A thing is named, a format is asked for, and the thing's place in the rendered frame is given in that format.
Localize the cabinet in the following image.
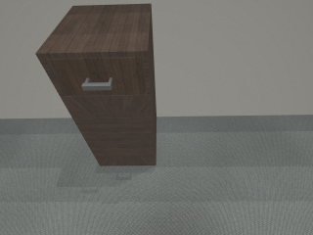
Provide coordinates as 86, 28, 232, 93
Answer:
35, 3, 157, 166

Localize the handle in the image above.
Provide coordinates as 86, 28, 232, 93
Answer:
81, 77, 112, 91

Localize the drawer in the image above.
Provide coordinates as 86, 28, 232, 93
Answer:
46, 57, 146, 96

